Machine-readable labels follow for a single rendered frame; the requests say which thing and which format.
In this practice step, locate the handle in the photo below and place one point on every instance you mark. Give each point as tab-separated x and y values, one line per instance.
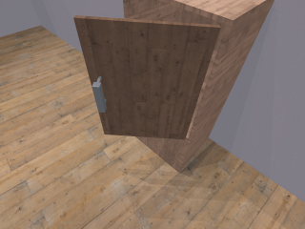
99	95

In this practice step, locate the cupboard door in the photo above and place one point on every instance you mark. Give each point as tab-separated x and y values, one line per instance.
152	72

